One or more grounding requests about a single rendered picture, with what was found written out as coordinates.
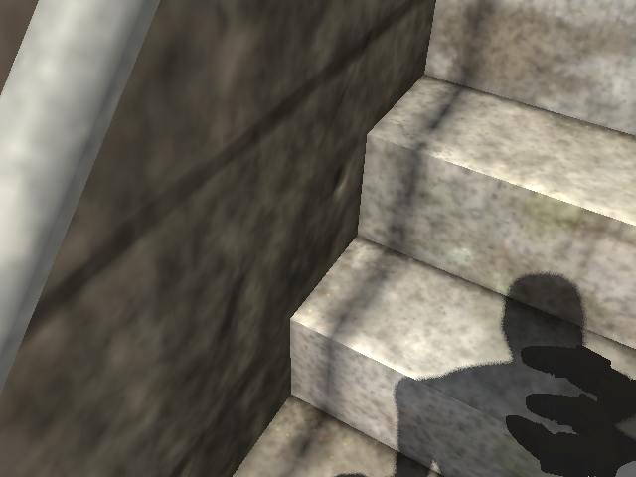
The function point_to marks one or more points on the stairs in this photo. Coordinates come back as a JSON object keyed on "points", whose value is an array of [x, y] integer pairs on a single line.
{"points": [[498, 212]]}

